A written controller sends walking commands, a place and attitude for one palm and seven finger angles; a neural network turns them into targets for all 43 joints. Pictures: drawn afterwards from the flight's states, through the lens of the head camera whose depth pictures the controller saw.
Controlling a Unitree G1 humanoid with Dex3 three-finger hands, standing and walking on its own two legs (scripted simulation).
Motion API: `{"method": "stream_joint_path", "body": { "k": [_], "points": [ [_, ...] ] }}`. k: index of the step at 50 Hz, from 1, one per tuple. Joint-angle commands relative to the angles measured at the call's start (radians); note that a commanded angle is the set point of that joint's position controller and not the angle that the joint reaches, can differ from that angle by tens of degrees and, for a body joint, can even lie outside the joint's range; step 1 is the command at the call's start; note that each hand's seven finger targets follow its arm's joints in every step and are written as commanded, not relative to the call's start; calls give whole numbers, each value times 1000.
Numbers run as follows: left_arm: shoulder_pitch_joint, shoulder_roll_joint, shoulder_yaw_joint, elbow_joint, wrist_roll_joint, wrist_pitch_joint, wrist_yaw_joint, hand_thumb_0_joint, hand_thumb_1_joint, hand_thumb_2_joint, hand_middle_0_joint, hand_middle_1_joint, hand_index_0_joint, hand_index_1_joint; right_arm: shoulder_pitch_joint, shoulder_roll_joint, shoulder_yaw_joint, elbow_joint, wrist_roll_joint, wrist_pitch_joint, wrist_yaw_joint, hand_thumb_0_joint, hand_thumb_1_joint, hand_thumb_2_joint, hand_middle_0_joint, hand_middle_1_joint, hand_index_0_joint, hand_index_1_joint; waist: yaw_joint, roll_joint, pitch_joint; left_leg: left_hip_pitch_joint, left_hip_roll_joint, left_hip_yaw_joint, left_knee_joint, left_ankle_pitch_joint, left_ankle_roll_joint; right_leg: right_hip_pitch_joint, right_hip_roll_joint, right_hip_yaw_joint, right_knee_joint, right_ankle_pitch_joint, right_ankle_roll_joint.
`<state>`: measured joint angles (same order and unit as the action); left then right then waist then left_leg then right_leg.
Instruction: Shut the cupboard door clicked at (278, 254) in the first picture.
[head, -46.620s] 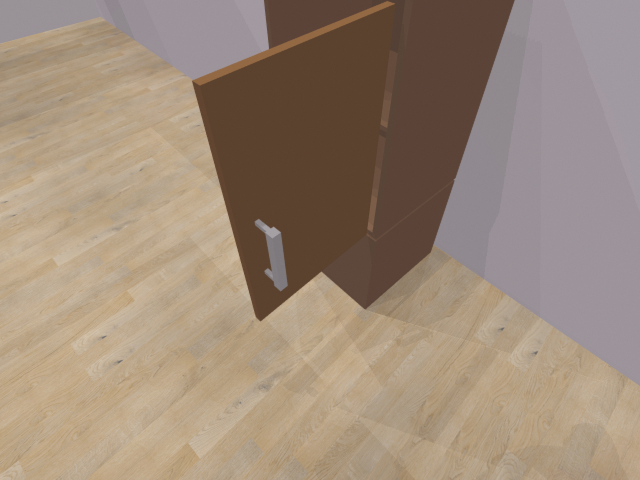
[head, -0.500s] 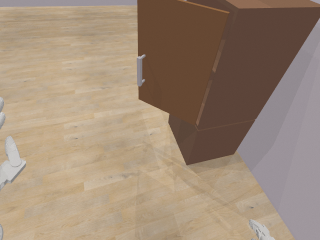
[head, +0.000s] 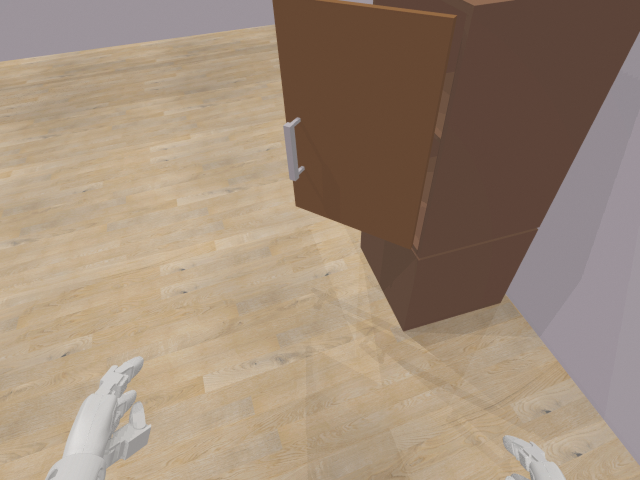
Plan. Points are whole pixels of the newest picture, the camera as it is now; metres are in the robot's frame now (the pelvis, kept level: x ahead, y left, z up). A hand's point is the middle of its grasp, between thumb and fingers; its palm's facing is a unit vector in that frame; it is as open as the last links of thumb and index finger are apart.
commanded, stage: let the arm hang, fingers relaxed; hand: left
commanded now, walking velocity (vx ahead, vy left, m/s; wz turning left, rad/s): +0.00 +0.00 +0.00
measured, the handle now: (295, 149) +0.93 +0.13 -0.10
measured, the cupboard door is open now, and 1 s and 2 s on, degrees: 42 42 42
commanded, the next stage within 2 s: look to check the result in 0.96 s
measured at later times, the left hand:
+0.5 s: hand out of the picture -0.05 +0.22 -0.16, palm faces +0.02 -0.96 -0.26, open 7.3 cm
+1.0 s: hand out of the picture +0.00 +0.18 -0.16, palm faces +0.00 -0.98 -0.19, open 7.4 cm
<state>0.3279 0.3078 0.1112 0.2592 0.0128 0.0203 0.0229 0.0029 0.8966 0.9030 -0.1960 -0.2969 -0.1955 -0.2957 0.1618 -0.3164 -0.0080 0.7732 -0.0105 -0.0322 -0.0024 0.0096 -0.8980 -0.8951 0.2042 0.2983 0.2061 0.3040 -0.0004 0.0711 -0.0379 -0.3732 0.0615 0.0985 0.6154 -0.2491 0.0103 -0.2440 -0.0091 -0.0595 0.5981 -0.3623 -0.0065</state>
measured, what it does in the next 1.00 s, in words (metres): stands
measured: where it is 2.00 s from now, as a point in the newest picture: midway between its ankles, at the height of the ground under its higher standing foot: outside the picture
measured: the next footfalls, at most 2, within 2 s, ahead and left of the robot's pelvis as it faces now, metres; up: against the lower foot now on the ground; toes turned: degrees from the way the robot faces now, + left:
none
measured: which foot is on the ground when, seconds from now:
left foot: down 0.00-1.00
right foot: down 0.00-1.00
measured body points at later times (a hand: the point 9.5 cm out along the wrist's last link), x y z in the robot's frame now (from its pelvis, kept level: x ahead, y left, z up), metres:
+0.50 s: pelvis -0.02 +0.01 +0.01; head -0.01 +0.00 +0.46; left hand -0.05 +0.27 -0.14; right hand -0.01 -0.22 -0.15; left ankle +0.05 +0.11 -0.73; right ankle -0.03 -0.11 -0.73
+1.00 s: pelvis +0.00 +0.01 +0.02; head +0.00 +0.01 +0.47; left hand +0.00 +0.24 -0.14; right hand +0.00 -0.23 -0.14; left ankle +0.05 +0.11 -0.73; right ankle -0.03 -0.11 -0.73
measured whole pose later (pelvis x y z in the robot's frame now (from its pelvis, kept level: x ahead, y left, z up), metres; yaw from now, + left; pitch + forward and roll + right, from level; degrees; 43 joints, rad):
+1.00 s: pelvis +0.00 +0.01 +0.02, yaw -1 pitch -1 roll +0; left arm 0.27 0.17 0.01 1.12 0.02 0.00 0.02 0.00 0.90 0.90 -0.20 -0.30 -0.20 -0.30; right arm 0.26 -0.19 -0.02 1.12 -0.01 0.01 -0.02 0.00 -0.90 -0.90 0.20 0.30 0.20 0.30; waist -0.01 0.00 0.02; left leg -0.24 0.04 0.12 0.40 -0.14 0.02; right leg -0.13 -0.02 -0.04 0.41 -0.26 0.00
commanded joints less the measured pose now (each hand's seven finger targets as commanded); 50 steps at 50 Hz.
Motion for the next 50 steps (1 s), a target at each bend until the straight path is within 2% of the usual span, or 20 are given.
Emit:
{"method": "stream_joint_path", "body": {
  "k": [1,3,4,6,8,9,10,11,13,15,18,20,25,31,37,43,50],
  "points": [
    [-19,97,-40,167,15,-26,-17,0,900,900,-200,-300,-200,-300,5,-90,-29,-76,-16,8,1,0,-900,-900,200,300,200,300,-15,-280,-3,116,31,-108,-46,178,17,-73,-131,122,-133,296,-70],
    [-41,87,-55,278,13,-20,-10,0,900,900,-200,-300,-200,-300,13,-80,-22,-34,-23,24,2,0,-900,-900,200,300,200,300,-20,-216,0,147,32,-112,-83,188,15,-80,-122,126,-147,215,-66],
    [-41,86,-62,323,11,-16,-7,0,900,900,-200,-300,-200,-300,15,-84,-18,-18,-23,27,3,0,-900,-900,200,300,200,300,-16,-135,-3,156,47,-124,-114,215,15,-64,-103,110,-138,176,-51],
    [-20,61,-71,417,7,-10,-4,0,900,900,-200,-300,-200,-300,12,-69,-12,26,-22,29,0,0,-900,-900,200,300,200,300,-3,25,-2,118,63,-138,-178,169,22,0,-77,104,-146,115,-34],
    [7,51,-74,504,6,-12,-4,0,900,900,-200,-300,-200,-300,17,-47,-11,62,-18,32,-4,0,-900,-900,200,300,200,300,3,86,-3,108,55,-130,-201,93,18,30,-76,106,-174,107,-38],
    [18,40,-60,525,11,-14,-2,0,900,900,-200,-300,-200,-300,22,-47,-17,69,-19,34,-8,0,-900,-900,200,300,200,300,6,84,-1,118,54,-132,-200,70,17,30,-74,103,-195,104,-44],
    [16,31,-58,549,10,-14,-3,0,900,900,-200,-300,-200,-300,36,-35,-20,84,-20,36,-10,0,-900,-900,200,300,200,300,2,122,-4,113,54,-129,-207,40,16,37,-79,103,-209,101,-49],
    [11,35,-64,578,8,-14,-3,0,900,900,-200,-300,-200,-300,44,-28,-19,105,-18,39,-11,0,-900,-900,200,300,200,300,1,130,14,109,51,-131,-219,8,13,32,-79,101,-218,91,-51],
    [11,34,-67,622,6,-15,-5,0,900,900,-200,-300,-200,-300,63,-24,-22,135,-16,43,-14,0,-900,-900,200,300,200,300,-1,113,33,108,53,-133,-239,-47,11,22,-79,105,-245,70,-55],
    [1,35,-70,661,7,-17,-6,0,900,900,-200,-300,-200,-300,85,-30,-28,159,-12,44,-17,0,-900,-900,200,300,200,300,-8,26,61,119,59,-140,-249,-62,12,-1,-81,107,-270,49,-55],
    [0,28,-73,712,6,-20,-4,0,900,900,-200,-300,-200,-300,115,-31,-33,197,-10,43,-20,0,-900,-900,200,300,200,300,-13,-42,85,137,63,-143,-268,-78,15,-23,-82,103,-288,25,-52],
    [9,22,-76,744,5,-21,-3,0,900,900,-200,-300,-200,-300,131,-25,-33,220,-9,42,-21,0,-900,-900,200,300,200,300,-14,-75,95,151,65,-140,-278,-78,17,-37,-81,102,-293,11,-50],
    [33,9,-78,795,6,-21,3,0,900,900,-200,-300,-200,-300,152,-11,-35,266,-8,40,-21,0,-900,-900,200,300,200,300,-11,-108,112,163,68,-135,-303,-91,22,-55,-80,98,-291,1,-43],
    [40,0,-79,820,6,-24,7,0,900,900,-200,-300,-200,-300,157,10,-32,298,-7,35,-22,0,-900,-900,200,300,200,300,-9,-100,121,171,64,-123,-310,-54,23,-52,-82,104,-286,36,-39],
    [39,-6,-78,834,8,-22,8,0,900,900,-200,-300,-200,-300,144,13,-32,309,-8,32,-24,0,-900,-900,200,300,200,300,-2,-37,140,146,66,-132,-344,-90,21,-31,-76,97,-274,64,-35],
    [17,-4,-75,837,7,-27,8,0,900,900,-200,-300,-200,-300,139,11,-34,312,-8,26,-26,0,-900,-900,200,300,200,300,-6,-29,110,174,62,-123,-333,-41,16,-8,-82,96,-280,94,-35],
    [-11,8,-74,838,7,-34,8,0,900,900,-200,-300,-200,-300,121,-2,-34,310,-5,21,-28,0,-900,-900,200,300,200,300,-9,-60,97,216,65,-109,-300,83,17,5,-94,102,-295,154,-37]
  ]
}}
